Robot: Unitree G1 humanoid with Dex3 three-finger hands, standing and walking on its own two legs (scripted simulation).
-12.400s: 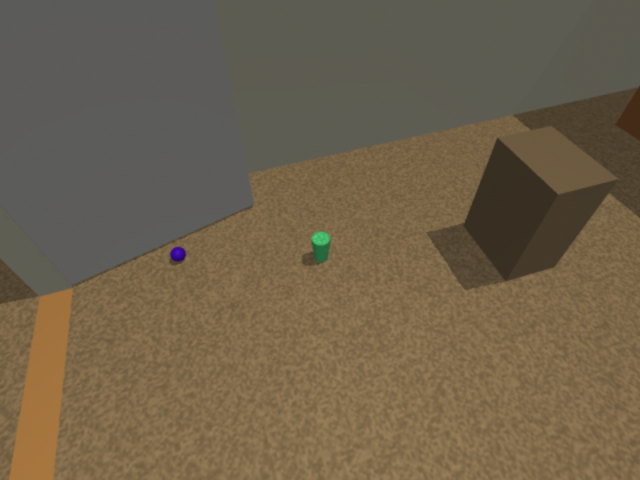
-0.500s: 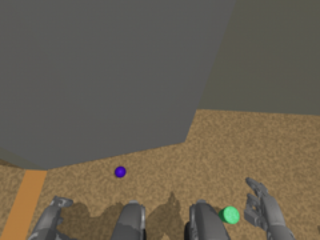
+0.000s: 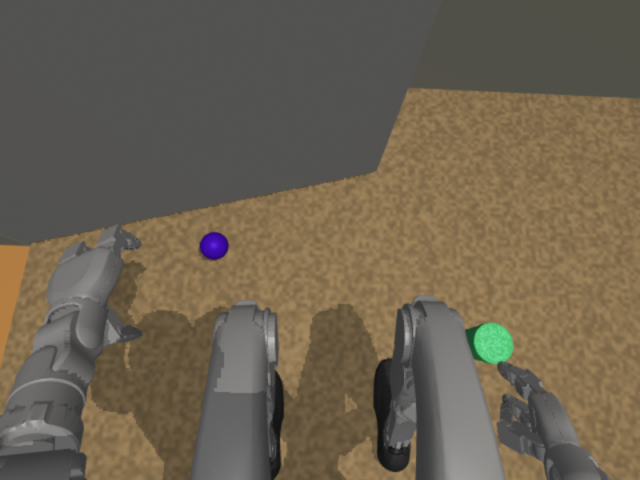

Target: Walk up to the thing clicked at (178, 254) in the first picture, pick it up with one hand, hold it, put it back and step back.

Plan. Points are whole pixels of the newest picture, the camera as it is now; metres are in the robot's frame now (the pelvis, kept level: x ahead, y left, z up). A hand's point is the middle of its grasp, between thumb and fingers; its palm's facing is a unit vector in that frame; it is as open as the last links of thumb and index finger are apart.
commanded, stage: rise first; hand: left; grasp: from above
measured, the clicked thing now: (214, 245) +0.47 +0.25 -0.42
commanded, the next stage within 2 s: approach in 1.50 s
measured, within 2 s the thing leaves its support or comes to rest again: neither
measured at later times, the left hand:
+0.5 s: hand (147, 266) +0.39 +0.31 -0.23, palm faces -0.46 -0.11 -0.88, open 14.1 cm
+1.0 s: hand (163, 257) +0.41 +0.30 -0.28, palm faces -0.45 -0.04 -0.89, open 14.1 cm
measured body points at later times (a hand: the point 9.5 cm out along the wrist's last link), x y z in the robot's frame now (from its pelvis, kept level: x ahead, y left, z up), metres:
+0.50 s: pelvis -0.01 +0.01 -0.07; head +0.20 +0.06 +0.32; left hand +0.41 +0.31 -0.18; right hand +0.07 -0.28 -0.18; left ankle +0.08 +0.12 -0.41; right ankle +0.09 -0.13 -0.41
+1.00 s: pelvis +0.00 +0.01 -0.10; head +0.23 +0.06 +0.28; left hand +0.43 +0.30 -0.22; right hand +0.07 -0.27 -0.22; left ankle +0.08 +0.12 -0.41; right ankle +0.09 -0.13 -0.41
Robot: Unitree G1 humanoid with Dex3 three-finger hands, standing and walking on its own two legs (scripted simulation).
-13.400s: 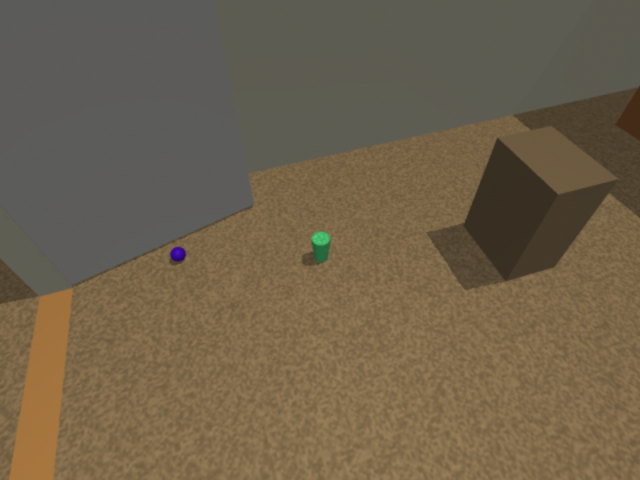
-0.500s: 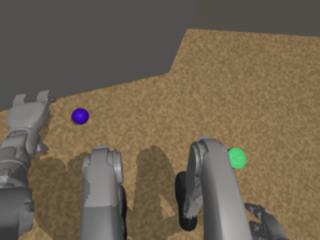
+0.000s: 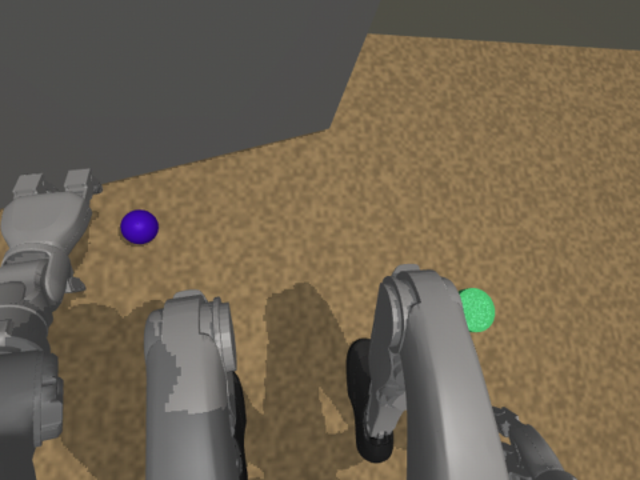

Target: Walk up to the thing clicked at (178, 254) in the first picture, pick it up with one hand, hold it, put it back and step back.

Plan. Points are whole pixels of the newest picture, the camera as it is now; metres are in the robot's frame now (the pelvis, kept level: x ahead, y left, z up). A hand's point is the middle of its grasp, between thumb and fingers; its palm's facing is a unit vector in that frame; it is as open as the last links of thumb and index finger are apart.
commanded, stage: rise first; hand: left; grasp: from above
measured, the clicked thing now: (139, 227) +0.46 +0.26 -0.31
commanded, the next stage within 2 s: approach in 0.50 s
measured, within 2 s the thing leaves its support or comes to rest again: neither
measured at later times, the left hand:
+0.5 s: hand (80, 241) +0.41 +0.30 -0.19, palm faces -0.45 -0.08 -0.89, open 14.1 cm
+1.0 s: hand (136, 199) +0.47 +0.24 -0.20, palm faces -0.39 -0.07 -0.92, open 14.1 cm
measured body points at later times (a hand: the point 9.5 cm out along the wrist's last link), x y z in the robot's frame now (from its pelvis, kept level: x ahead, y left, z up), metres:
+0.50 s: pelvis +0.00 +0.00 -0.01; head +0.24 +0.06 +0.37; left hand +0.43 +0.30 -0.14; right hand +0.08 -0.29 -0.12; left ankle +0.07 +0.12 -0.31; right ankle +0.10 -0.13 -0.31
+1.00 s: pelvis +0.00 +0.00 -0.02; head +0.25 +0.06 +0.35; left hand +0.49 +0.24 -0.15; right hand +0.04 -0.28 -0.12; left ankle +0.07 +0.12 -0.31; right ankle +0.10 -0.13 -0.31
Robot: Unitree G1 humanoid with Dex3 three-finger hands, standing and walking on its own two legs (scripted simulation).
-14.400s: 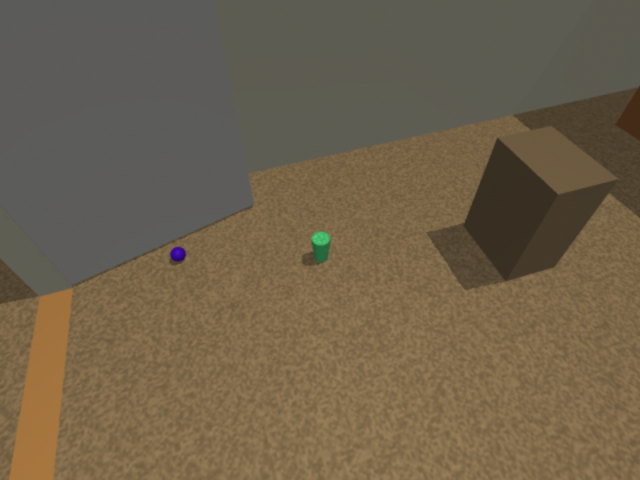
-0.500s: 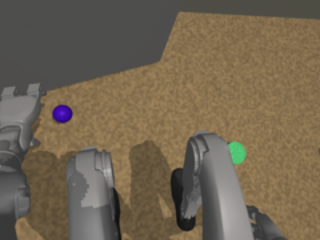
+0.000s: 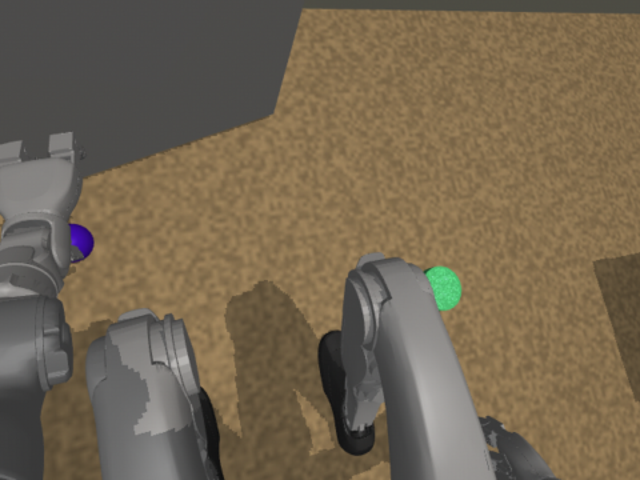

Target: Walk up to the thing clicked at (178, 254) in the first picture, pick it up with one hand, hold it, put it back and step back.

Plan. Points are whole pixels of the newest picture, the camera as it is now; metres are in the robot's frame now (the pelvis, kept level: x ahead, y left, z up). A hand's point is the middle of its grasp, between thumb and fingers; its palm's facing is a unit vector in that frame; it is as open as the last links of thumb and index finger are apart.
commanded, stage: approach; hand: left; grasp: from above
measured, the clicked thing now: (71, 243) +0.45 +0.27 -0.29
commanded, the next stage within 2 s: close in in 0.88 s
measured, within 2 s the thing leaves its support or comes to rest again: neither
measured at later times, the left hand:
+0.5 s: hand (23, 256) +0.41 +0.29 -0.18, palm faces -0.43 -0.07 -0.90, open 14.2 cm
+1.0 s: hand (47, 252) +0.42 +0.27 -0.20, palm faces -0.47 -0.10 -0.88, open 13.8 cm
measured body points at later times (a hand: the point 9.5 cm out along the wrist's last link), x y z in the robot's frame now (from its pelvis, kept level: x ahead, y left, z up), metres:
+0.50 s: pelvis +0.00 +0.00 +0.01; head +0.23 +0.07 +0.38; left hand +0.43 +0.29 -0.13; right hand +0.05 -0.28 -0.10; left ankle +0.07 +0.12 -0.29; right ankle +0.10 -0.13 -0.29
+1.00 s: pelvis -0.01 +0.00 +0.00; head +0.24 +0.06 +0.37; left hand +0.44 +0.27 -0.15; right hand +0.01 -0.28 -0.10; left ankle +0.07 +0.12 -0.29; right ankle +0.10 -0.13 -0.29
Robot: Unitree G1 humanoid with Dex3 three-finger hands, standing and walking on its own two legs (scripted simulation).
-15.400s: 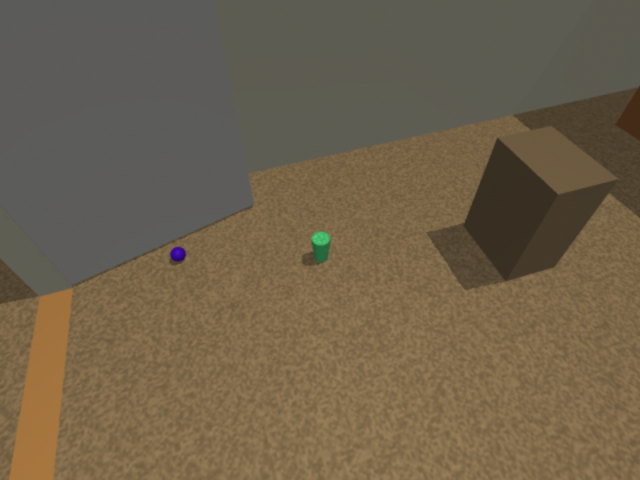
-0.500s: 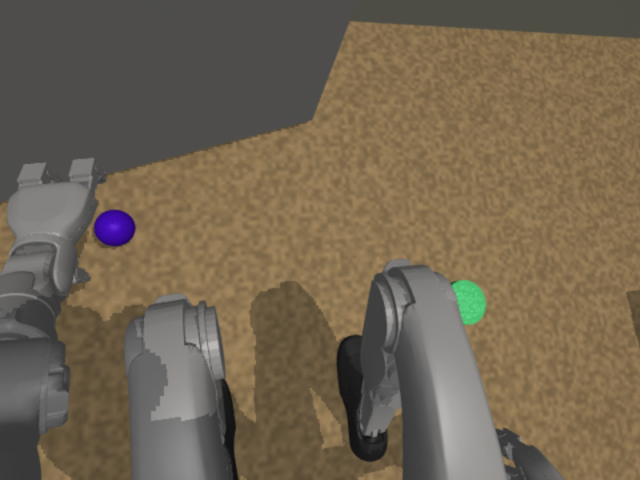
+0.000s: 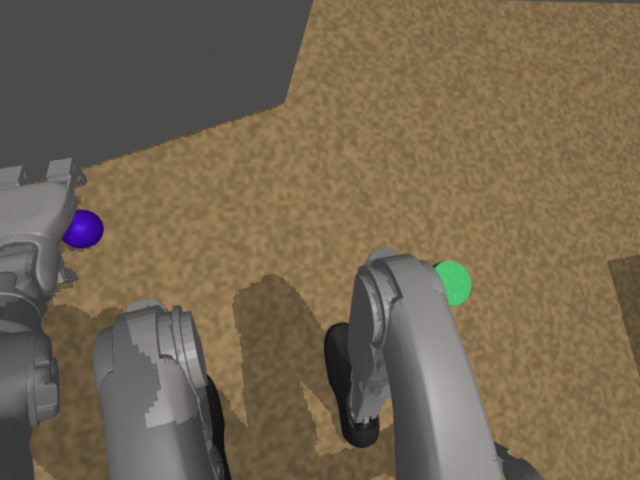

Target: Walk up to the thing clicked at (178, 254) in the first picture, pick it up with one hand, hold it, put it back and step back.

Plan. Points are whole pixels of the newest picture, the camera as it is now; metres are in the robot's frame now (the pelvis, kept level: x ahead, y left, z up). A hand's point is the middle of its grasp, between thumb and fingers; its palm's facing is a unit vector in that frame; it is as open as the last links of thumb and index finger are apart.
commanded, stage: rest palm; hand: left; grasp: from above
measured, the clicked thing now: (81, 228) +0.46 +0.27 -0.29
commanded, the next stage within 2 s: close in 1.14 s
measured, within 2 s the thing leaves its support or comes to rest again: neither
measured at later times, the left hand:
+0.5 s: hand (70, 235) +0.44 +0.27 -0.24, palm faces -0.47 -0.12 -0.87, open 14.2 cm
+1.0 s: hand (75, 232) +0.45 +0.27 -0.26, palm faces -0.47 -0.13 -0.87, open 14.2 cm
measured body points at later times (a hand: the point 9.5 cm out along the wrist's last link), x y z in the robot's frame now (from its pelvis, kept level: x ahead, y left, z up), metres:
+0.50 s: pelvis +0.00 +0.00 -0.02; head +0.25 +0.08 +0.34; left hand +0.46 +0.27 -0.19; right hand +0.04 -0.27 -0.10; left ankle +0.07 +0.12 -0.29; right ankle +0.11 -0.13 -0.29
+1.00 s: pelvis +0.00 +0.01 -0.03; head +0.27 +0.10 +0.32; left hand +0.47 +0.28 -0.21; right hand +0.02 -0.25 -0.10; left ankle +0.07 +0.12 -0.29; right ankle +0.11 -0.13 -0.29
